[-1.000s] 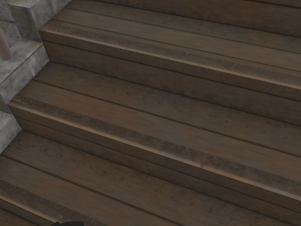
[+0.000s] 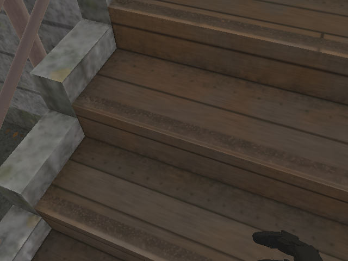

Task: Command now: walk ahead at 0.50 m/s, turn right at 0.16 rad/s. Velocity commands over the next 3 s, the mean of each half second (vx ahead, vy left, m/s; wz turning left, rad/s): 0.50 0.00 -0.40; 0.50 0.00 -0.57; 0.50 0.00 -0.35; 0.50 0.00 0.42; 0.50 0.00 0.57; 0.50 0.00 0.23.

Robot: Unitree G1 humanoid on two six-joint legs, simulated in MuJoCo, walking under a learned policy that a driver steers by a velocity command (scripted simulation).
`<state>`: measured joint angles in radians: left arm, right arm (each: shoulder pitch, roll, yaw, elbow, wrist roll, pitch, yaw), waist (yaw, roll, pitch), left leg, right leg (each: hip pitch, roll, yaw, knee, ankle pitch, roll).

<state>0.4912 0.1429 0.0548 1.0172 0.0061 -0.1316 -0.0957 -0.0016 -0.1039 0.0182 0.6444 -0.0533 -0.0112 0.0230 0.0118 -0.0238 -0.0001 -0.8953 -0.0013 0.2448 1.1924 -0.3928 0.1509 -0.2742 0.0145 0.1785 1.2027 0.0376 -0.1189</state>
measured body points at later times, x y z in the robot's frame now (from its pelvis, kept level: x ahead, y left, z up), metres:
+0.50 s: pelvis +0.29 -0.02 +0.14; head +0.29 -0.02 +0.59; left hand +0.58 +0.09 +0.08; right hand +0.20 -0.19 -0.02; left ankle +0.14 +0.07 -0.60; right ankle +0.36 -0.14 -0.45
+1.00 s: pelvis +0.58 -0.04 +0.31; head +0.58 -0.03 +0.76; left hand +0.66 +0.15 +0.15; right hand +0.77 -0.31 +0.29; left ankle +0.73 +0.01 -0.28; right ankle +0.38 -0.13 -0.38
